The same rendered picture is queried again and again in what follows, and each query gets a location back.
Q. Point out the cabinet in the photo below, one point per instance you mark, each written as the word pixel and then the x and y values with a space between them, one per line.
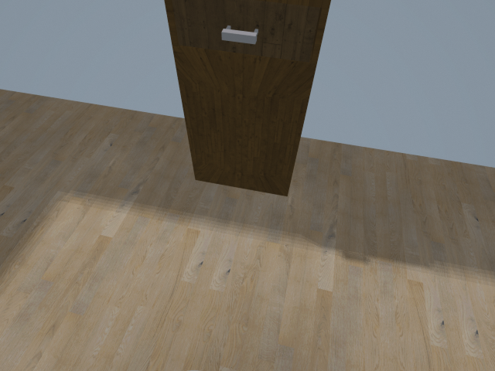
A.
pixel 244 113

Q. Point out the handle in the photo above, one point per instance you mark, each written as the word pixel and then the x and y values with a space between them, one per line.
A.
pixel 239 36

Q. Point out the drawer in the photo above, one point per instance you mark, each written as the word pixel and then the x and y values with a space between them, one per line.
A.
pixel 285 31

